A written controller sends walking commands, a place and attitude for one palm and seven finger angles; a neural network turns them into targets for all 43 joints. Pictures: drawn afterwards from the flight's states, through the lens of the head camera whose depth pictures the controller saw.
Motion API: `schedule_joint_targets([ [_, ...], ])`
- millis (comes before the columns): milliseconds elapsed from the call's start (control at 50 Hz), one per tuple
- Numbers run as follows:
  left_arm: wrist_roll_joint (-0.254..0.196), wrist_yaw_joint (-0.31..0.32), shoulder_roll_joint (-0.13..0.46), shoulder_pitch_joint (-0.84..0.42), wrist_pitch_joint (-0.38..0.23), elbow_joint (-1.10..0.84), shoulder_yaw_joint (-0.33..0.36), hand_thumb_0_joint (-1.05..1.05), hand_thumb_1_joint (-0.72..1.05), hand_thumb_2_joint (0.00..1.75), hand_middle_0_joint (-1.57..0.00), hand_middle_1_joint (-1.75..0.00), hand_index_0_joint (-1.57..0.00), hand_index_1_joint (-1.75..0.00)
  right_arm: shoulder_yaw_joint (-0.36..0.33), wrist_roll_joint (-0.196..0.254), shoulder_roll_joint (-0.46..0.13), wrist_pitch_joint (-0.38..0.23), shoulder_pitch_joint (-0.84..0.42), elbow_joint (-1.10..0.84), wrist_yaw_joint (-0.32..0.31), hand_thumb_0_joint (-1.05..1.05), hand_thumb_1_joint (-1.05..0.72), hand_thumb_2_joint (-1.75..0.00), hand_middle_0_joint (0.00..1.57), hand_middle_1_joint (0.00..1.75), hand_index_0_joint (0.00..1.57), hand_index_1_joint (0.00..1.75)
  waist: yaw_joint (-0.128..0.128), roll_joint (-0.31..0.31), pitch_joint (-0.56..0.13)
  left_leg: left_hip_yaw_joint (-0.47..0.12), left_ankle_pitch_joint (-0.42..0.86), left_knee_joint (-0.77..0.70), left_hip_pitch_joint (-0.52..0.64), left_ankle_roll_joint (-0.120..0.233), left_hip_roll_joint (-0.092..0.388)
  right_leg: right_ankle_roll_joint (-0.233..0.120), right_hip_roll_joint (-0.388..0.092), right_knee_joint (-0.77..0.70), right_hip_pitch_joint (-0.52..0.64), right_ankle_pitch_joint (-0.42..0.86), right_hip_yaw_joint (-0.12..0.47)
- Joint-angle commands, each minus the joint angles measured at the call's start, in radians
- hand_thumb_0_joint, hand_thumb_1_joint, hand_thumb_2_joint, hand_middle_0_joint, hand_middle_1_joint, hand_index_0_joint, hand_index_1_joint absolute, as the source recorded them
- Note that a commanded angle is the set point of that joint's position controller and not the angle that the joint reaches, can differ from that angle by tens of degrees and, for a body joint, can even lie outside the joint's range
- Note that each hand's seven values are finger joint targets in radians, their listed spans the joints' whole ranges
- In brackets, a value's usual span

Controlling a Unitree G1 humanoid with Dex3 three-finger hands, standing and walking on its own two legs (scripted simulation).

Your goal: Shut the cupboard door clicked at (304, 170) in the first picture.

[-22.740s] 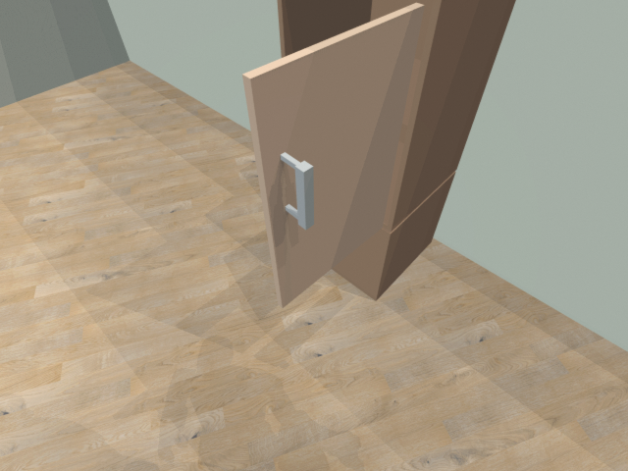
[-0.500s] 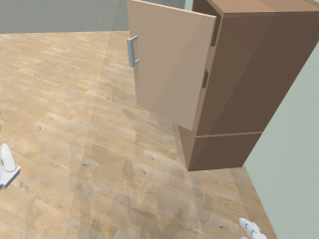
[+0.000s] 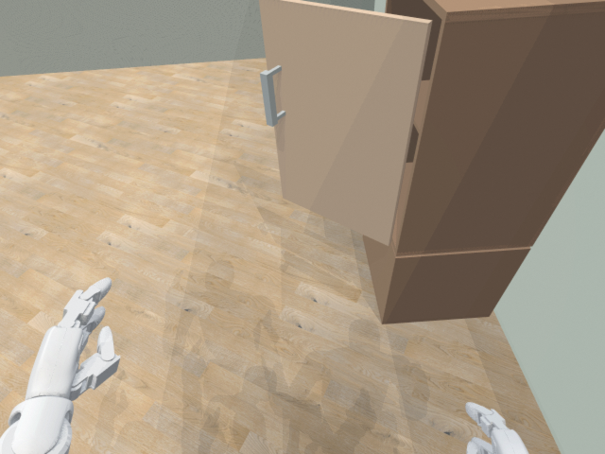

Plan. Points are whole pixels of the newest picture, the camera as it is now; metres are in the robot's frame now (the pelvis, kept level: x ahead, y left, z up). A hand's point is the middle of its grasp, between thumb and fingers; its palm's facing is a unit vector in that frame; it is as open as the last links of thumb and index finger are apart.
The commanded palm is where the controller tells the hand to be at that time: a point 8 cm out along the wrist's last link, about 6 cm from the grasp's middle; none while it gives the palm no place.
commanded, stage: let the arm hang, fingers relaxed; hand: left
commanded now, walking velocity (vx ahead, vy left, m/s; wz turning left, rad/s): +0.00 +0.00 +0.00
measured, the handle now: (274, 96) +0.91 +0.13 +0.05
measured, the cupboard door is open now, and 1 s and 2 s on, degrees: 51 51 51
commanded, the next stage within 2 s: look to check the result in 1.00 s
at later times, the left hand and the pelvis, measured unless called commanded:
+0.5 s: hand out of the picture -0.11 +0.20 -0.16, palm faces +0.02 -0.98 -0.20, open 7.3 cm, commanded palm none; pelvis -0.03 +0.02 +0.02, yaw +0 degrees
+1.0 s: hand out of the picture -0.04 +0.18 -0.16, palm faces +0.02 -0.99 -0.15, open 7.4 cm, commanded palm none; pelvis -0.03 +0.02 +0.02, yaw -1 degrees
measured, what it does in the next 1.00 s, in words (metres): stands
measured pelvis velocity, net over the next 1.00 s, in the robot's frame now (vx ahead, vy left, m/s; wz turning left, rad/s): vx -0.03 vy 0.02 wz -0.02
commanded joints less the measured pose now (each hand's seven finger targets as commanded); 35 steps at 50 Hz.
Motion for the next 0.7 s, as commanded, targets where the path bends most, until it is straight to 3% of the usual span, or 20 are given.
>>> schedule_joint_targets([
  [0,0.018,-0.042,0.006,-0.06,0.056,0.338,-0.118,0.0,0.9,0.9,-0.2,-0.3,-0.2,-0.3,-0.029,-0.018,-0.117,0.01,-0.002,-0.039,-0.008,0.0,-0.9,-0.9,0.2,0.3,0.2,0.3,-0.03,-0.295,0.012,-0.127,0.295,-0.009,0.067,0.011,0.098,-0.037,-0.182,-0.105,-0.049,0.395,0.146],
  [40,0.014,-0.034,-0.012,-0.092,0.064,0.473,-0.135,0.0,0.9,0.9,-0.2,-0.3,-0.2,-0.3,-0.017,-0.026,-0.088,0.029,0.012,0.008,-0.008,0.0,-0.9,-0.9,0.2,0.3,0.2,0.3,-0.036,-0.241,0.018,-0.129,0.319,-0.048,0.106,0.002,0.093,-0.039,-0.179,-0.113,-0.045,0.356,0.143],
  [100,0.006,-0.027,-0.031,-0.098,0.075,0.657,-0.146,0.0,0.9,0.9,-0.2,-0.3,-0.2,-0.3,0.002,-0.031,-0.07,0.043,0.0,0.088,-0.014,0.0,-0.9,-0.9,0.2,0.3,0.2,0.3,-0.019,-0.066,0.064,-0.182,0.244,-0.187,0.072,0.019,0.116,-0.006,-0.125,-0.164,0.016,0.146,0.139],
  [140,0.006,-0.027,-0.024,-0.075,0.072,0.766,-0.147,0.0,0.9,0.9,-0.2,-0.3,-0.2,-0.3,0.009,-0.027,-0.067,0.042,0.008,0.141,-0.019,0.0,-0.9,-0.9,0.2,0.3,0.2,0.3,-0.01,0.007,0.075,-0.191,0.176,-0.234,0.051,0.018,0.114,-0.002,-0.117,-0.195,0.071,0.121,0.14],
  [200,0.007,-0.026,-0.088,-0.024,0.069,0.883,-0.135,0.0,0.9,0.9,-0.2,-0.3,-0.2,-0.3,0.005,-0.03,-0.014,0.043,0.044,0.211,-0.031,0.0,-0.9,-0.9,0.2,0.3,0.2,0.3,-0.006,0.123,0.067,-0.177,0.038,-0.287,0.049,0.016,0.107,-0.016,-0.12,-0.234,0.1,0.11,0.136],
  [220,0.005,-0.028,-0.086,-0.017,0.068,0.915,-0.139,0.0,0.9,0.9,-0.2,-0.3,-0.2,-0.3,0.005,-0.027,-0.01,0.043,0.054,0.229,-0.033,0.0,-0.9,-0.9,0.2,0.3,0.2,0.3,-0.006,0.122,0.068,-0.179,0.02,-0.299,0.049,0.015,0.106,-0.017,-0.117,-0.239,0.109,0.117,0.133],
  [240,0.006,-0.028,-0.089,-0.009,0.066,0.938,-0.142,0.0,0.9,0.9,-0.2,-0.3,-0.2,-0.3,0.001,-0.023,-0.011,0.044,0.07,0.242,-0.035,0.0,-0.9,-0.9,0.2,0.3,0.2,0.3,-0.006,0.066,0.075,-0.182,0.025,-0.299,0.062,0.016,0.112,-0.016,-0.116,-0.253,0.105,0.119,0.126],
  [340,0.004,-0.026,-0.109,0.021,0.057,1.042,-0.157,0.0,0.9,0.9,-0.2,-0.3,-0.2,-0.3,-0.004,-0.013,0.002,0.042,0.136,0.321,-0.042,0.0,-0.9,-0.9,0.2,0.3,0.2,0.3,-0.015,-0.047,0.108,-0.173,0.03,-0.318,0.094,0.019,0.12,-0.016,-0.117,-0.287,0.076,0.118,0.131],
  [400,0.003,-0.022,-0.128,0.041,0.057,1.083,-0.163,0.0,0.9,0.9,-0.2,-0.3,-0.2,-0.3,-0.004,-0.014,0.015,0.043,0.165,0.356,-0.046,0.0,-0.9,-0.9,0.2,0.3,0.2,0.3,-0.021,-0.081,0.138,-0.173,0.009,-0.332,0.102,0.02,0.121,-0.013,-0.114,-0.29,0.046,0.092,0.132],
  [520,0.005,-0.016,-0.151,0.081,0.06,1.119,-0.167,0.0,0.9,0.9,-0.2,-0.3,-0.2,-0.3,-0.006,-0.014,0.035,0.045,0.195,0.391,-0.049,0.0,-0.9,-0.9,0.2,0.3,0.2,0.3,-0.021,-0.095,0.166,-0.177,-0.047,-0.356,0.087,0.023,0.122,-0.007,-0.104,-0.277,0.016,0.058,0.135],
  [680,0.009,-0.01,-0.173,0.097,0.058,1.123,-0.164,0.0,0.9,0.9,-0.2,-0.3,-0.2,-0.3,-0.007,-0.014,0.063,0.039,0.203,0.404,-0.049,0.0,-0.9,-0.9,0.2,0.3,0.2,0.3,-0.017,-0.066,0.172,-0.176,-0.033,-0.367,0.08,0.025,0.12,-0.002,-0.105,-0.258,0.008,0.094,0.132],
])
